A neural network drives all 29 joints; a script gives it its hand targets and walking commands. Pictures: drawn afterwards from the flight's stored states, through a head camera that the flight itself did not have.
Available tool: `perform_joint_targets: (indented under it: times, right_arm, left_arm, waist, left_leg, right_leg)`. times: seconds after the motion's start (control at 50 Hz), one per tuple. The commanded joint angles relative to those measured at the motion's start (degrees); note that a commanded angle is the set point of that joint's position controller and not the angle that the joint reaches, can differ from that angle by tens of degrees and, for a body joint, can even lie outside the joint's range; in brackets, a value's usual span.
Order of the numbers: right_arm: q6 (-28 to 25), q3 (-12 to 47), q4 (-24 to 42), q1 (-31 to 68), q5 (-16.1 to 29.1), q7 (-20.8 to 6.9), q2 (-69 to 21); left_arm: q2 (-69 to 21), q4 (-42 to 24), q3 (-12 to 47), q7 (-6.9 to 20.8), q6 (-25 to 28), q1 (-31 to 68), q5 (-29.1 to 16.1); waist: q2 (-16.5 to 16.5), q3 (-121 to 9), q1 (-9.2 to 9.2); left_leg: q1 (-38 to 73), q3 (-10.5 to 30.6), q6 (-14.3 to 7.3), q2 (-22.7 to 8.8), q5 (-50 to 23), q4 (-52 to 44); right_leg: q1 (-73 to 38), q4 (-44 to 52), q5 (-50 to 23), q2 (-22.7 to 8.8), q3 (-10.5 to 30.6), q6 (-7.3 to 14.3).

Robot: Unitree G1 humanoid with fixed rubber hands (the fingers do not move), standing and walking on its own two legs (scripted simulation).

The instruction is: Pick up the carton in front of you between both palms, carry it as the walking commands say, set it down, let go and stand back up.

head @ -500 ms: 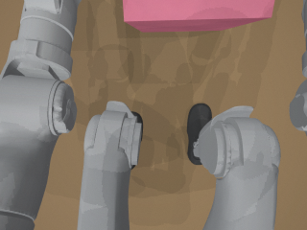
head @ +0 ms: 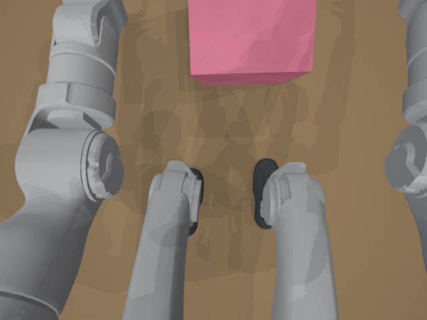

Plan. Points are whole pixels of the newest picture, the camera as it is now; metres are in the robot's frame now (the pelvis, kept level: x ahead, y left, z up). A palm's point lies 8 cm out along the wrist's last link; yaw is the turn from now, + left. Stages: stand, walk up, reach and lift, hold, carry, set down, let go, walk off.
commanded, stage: set down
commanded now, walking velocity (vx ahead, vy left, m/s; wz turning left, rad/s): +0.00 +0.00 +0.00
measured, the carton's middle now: (246, 31) +0.56 -0.04 -0.35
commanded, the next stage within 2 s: let go in 0.48 s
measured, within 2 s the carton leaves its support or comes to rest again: neither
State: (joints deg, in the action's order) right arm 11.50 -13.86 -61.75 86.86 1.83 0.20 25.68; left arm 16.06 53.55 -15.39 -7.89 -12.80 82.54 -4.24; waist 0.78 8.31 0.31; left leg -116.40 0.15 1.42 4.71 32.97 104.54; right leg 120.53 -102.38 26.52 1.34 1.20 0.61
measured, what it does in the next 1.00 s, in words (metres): rises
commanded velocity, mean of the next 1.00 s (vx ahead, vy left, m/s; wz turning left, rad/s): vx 0.00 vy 0.00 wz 0.00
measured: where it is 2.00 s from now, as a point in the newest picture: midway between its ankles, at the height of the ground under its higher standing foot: (226, 209)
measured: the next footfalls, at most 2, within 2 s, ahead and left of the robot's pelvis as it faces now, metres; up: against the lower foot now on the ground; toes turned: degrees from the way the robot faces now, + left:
none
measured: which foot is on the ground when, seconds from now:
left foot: down 0.00-1.00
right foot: down 0.00-1.00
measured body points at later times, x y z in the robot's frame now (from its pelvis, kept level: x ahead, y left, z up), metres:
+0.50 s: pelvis +0.02 +0.00 +0.14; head +0.36 -0.03 +0.44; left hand +0.59 +0.16 +0.04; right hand +0.59 -0.24 +0.04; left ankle +0.09 +0.12 -0.44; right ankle +0.12 -0.11 -0.44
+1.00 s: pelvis +0.08 +0.00 +0.24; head +0.31 -0.02 +0.63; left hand +0.46 +0.19 +0.13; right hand +0.44 -0.25 +0.13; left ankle +0.09 +0.12 -0.44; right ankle +0.12 -0.11 -0.44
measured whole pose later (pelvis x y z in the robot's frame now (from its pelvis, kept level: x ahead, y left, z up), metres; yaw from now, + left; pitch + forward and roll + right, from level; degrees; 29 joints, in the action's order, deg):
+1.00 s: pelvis +0.08 +0.00 +0.24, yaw -3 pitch +34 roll +1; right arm 4.8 -13.1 -37.5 29.2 -4.5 -2.8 12.6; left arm 9.8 36.3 -12.1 2.1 -4.3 27.4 3.7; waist 0.5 -4.0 0.3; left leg -60.0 2.4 0.4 2.5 17.6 44.0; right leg 63.4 -42.9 13.0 1.8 2.1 0.7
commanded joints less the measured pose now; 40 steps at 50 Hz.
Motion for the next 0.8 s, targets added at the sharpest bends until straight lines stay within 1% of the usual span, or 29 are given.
perform_joint_targets:
  times: [0.0, 0.08, 0.16, 0.3, 0.44, 0.52, 0.58, 0.64, 0.7, 0.78]
  right_arm:
    - [-0.1, 0.0, 9.7, 16.5, 0.6, 0.2, 8.2]
    - [1.2, 0.2, 12.5, 14.5, 1.1, 0.0, 7.8]
    - [1.6, -0.7, 13.2, 11.3, 0.4, -0.7, 6.7]
    - [0.5, -3.2, 12.1, 6.7, -2.3, -1.8, 4.8]
    - [-0.6, -4.8, 11.8, 5.0, -4.4, -2.7, 3.6]
    - [-1.1, -6.0, 11.7, 0.6, -7.2, -2.9, 2.0]
    - [-1.1, -6.3, 14.2, -5.8, -9.5, -2.6, 0.4]
    - [-1.1, -5.7, 18.9, -14.1, -10.7, -2.1, -1.5]
    - [-2.1, -4.3, 24.4, -22.6, -10.1, -1.9, -3.2]
    - [-4.1, -2.1, 29.4, -31.5, -8.0, -2.1, -5.3]
  left_arm:
    - [7.7, -9.6, 0.0, 0.0, 0.4, 14.9, -0.6]
    - [7.9, -12.0, 0.1, 0.3, -0.5, 12.5, -1.1]
    - [7.2, -12.4, -0.6, 1.1, -0.8, 9.6, -0.5]
    - [5.1, -11.1, -2.5, 2.6, 0.4, 5.6, 1.9]
    - [3.8, -11.0, -3.9, 3.5, 1.4, 3.6, 3.9]
    - [2.6, -11.0, -5.0, 4.4, 1.7, -0.6, 6.6]
    - [2.6, -12.7, -5.1, 5.4, 1.9, -7.0, 9.0]
    - [2.7, -16.1, -3.9, 6.6, 2.3, -15.0, 10.7]
    - [2.2, -20.1, -2.0, 7.6, 3.6, -23.2, 10.6]
    - [1.2, -23.1, 0.1, 8.5, 5.6, -31.8, 9.3]
  waist:
    - [-4.4, -74.7, -0.17]
    - [-5.4, -78.7, 0.09]
    - [-5.4, -77.5, 0.14]
    - [-4.0, -72.0, 0.21]
    - [-3.5, -68.8, 0.45]
    - [-3.5, -68.3, 0.09]
    - [-3.4, -70.9, -0.10]
    - [-2.8, -72.5, -0.27]
    - [-2.6, -71.5, -0.21]
    - [-3.3, -66.1, -0.15]
  left_leg:
    - [23.5, -4.6, 1.6, 1.1, -17.5, -13.5]
    - [24.6, -4.7, 1.4, 1.4, -19.8, -18.0]
    - [25.6, -4.4, 1.4, 1.3, -21.1, -22.8]
    - [30.7, -3.6, 1.9, 0.9, -23.3, -31.7]
    - [38.0, -2.8, 2.3, 0.3, -25.0, -40.7]
    - [42.4, -2.5, 2.3, 0.1, -26.0, -45.3]
    - [46.2, -2.5, 2.0, 0.1, -28.8, -48.5]
    - [50.5, -2.4, 1.5, 0.0, -31.6, -51.4]
    - [54.4, -1.8, 1.1, -0.2, -34.3, -54.0]
    - [57.3, -0.7, 0.6, -0.7, -35.1, -57.6]
  right_leg:
    - [-55.5, 8.5, -23.1, 1.9, -1.9, -0.9]
    - [-62.9, 12.2, -28.1, 2.1, -1.2, -0.8]
    - [-65.9, 16.7, -30.7, 2.0, -0.5, -0.7]
    - [-66.8, 25.6, -31.3, 1.9, -0.2, -0.8]
    - [-71.5, 34.8, -31.6, 1.8, -0.2, -1.0]
    - [-75.4, 39.6, -32.4, 1.6, -0.1, -1.2]
    - [-81.7, 42.5, -36.4, 1.6, 0.3, -1.3]
    - [-87.7, 45.3, -40.1, 1.5, 0.7, -1.2]
    - [-92.0, 48.0, -43.6, 1.2, 1.3, -1.0]
    - [-95.6, 51.4, -45.4, 0.5, 2.1, -0.8]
